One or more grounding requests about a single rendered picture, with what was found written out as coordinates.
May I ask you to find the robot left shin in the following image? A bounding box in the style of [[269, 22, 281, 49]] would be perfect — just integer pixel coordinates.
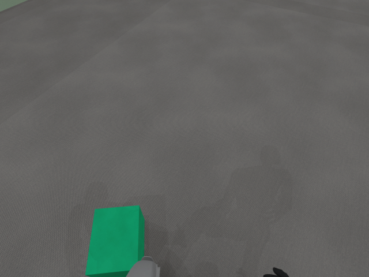
[[141, 256, 154, 262]]

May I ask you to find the robot left thigh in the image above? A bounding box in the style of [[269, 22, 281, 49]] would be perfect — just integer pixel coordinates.
[[126, 260, 160, 277]]

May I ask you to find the carton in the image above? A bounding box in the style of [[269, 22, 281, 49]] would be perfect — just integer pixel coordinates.
[[85, 205, 145, 277]]

